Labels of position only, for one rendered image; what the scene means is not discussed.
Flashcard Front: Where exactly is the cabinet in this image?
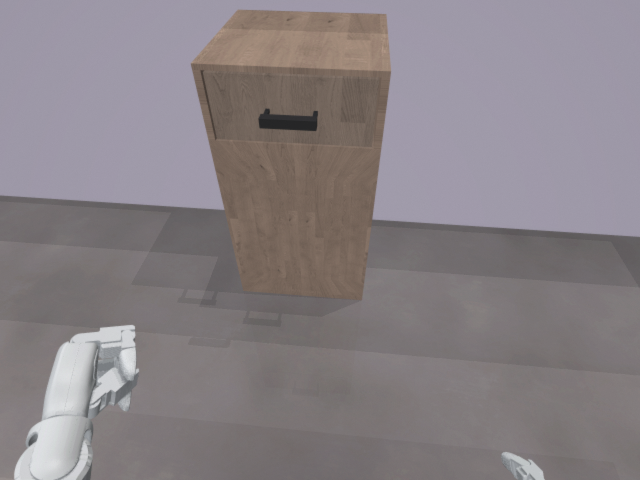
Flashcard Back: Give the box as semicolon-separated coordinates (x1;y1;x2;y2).
191;10;391;300

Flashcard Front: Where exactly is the handle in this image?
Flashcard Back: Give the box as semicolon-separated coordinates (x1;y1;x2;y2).
259;109;318;131

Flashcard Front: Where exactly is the right robot hand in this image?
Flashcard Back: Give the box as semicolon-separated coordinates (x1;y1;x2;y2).
501;452;545;480

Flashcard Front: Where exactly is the left robot hand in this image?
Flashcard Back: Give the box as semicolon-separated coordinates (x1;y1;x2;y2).
42;325;139;421

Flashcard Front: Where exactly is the left robot forearm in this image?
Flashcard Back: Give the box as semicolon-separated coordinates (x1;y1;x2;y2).
14;415;93;480

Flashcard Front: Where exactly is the drawer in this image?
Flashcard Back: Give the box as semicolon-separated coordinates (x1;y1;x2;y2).
203;70;379;147

